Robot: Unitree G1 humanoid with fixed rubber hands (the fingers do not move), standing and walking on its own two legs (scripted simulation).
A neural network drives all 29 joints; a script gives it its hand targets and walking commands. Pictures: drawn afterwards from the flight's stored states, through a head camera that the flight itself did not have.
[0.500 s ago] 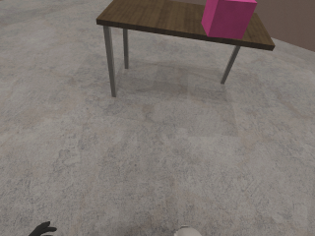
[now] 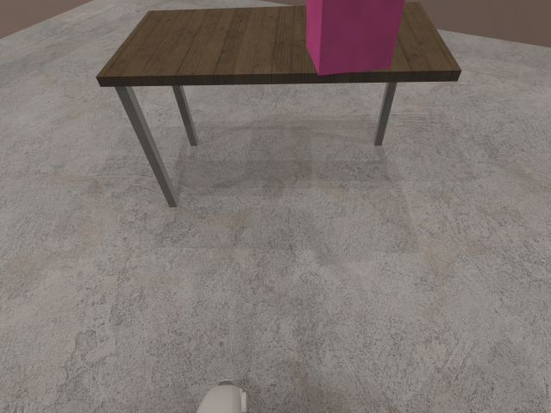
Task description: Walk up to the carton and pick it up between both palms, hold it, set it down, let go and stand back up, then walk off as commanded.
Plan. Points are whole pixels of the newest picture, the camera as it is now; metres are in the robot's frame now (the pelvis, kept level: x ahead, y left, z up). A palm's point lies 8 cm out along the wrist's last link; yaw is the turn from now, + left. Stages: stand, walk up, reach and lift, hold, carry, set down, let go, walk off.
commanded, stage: walk up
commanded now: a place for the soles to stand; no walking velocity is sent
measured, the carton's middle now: (349, 22) +1.19 -0.15 +0.04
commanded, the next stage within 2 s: none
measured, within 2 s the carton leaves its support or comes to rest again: neither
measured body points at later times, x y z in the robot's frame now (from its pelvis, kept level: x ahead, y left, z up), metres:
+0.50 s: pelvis +0.19 -0.02 +0.00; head +0.21 +0.01 +0.45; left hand +0.33 +0.29 -0.10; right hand +0.24 -0.36 -0.06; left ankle +0.20 +0.10 -0.74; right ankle +0.30 -0.20 -0.68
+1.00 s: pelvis +0.37 -0.11 +0.00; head +0.40 -0.12 +0.44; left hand +0.44 +0.23 -0.09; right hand +0.43 -0.44 -0.12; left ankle +0.49 +0.03 -0.70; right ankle +0.35 -0.21 -0.74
